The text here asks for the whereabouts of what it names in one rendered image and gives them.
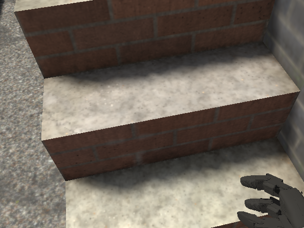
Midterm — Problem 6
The right robot hand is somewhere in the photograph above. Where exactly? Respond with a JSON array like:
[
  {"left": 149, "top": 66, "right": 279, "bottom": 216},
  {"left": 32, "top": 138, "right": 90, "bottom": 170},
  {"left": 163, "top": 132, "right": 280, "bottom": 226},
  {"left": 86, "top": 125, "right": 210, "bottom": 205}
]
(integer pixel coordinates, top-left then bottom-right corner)
[{"left": 237, "top": 173, "right": 304, "bottom": 228}]

